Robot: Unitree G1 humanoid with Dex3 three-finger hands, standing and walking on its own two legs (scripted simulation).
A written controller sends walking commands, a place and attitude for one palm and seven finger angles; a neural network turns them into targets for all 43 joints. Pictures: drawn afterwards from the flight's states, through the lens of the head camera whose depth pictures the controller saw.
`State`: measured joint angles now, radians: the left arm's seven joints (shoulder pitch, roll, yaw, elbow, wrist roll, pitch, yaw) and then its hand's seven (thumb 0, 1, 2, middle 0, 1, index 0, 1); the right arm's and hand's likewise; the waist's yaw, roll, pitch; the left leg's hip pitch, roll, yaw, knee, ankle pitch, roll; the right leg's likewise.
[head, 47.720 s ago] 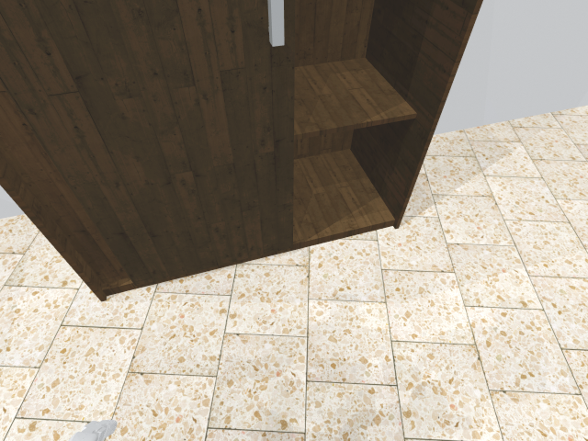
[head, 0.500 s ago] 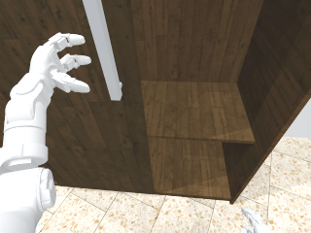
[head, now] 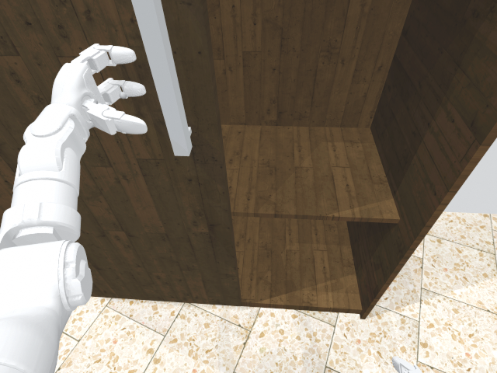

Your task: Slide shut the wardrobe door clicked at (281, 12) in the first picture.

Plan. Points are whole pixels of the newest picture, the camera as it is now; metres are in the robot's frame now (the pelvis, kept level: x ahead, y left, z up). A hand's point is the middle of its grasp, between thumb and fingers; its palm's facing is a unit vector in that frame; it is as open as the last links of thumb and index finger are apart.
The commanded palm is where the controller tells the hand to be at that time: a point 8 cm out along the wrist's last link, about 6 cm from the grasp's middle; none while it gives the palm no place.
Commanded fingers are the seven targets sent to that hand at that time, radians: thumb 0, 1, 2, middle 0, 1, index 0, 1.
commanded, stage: move the hooked fingers beside the handle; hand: left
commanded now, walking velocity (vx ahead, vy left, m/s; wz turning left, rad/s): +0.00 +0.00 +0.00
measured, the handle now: (169, 69) +0.48 +0.13 +0.27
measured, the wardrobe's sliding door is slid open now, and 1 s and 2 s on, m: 0.48 0.48 0.48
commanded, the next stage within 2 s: none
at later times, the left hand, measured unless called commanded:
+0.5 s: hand (122, 95) +0.44 +0.20 +0.25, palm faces +0.00 -1.00 -0.04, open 13.6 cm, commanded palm +0.45 +0.23 +0.24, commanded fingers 0.00 -0.50 0.30 -0.30 -1.20 -0.30 -1.20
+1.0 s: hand (121, 95) +0.44 +0.20 +0.25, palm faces -0.02 -1.00 -0.03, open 13.6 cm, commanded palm +0.46 +0.24 +0.23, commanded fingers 0.00 -0.50 0.30 -0.30 -1.20 -0.30 -1.20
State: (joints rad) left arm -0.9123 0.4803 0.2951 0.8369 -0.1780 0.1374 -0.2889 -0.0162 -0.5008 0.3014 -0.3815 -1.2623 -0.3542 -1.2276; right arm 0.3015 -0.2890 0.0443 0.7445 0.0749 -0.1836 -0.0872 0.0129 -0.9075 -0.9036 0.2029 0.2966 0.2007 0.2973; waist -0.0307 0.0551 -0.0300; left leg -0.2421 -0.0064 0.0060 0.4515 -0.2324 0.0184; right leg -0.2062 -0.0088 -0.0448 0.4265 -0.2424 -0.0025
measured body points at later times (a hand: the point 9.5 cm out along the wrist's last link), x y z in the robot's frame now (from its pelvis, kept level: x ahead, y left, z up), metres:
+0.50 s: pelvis -0.02 +0.00 +0.00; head +0.00 -0.01 +0.45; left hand +0.44 +0.25 +0.25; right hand +0.07 -0.26 -0.12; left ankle +0.00 +0.11 -0.74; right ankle -0.01 -0.12 -0.74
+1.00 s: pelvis -0.02 +0.00 +0.00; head +0.00 -0.01 +0.44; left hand +0.44 +0.25 +0.25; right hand +0.07 -0.27 -0.12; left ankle +0.00 +0.11 -0.74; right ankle -0.01 -0.12 -0.74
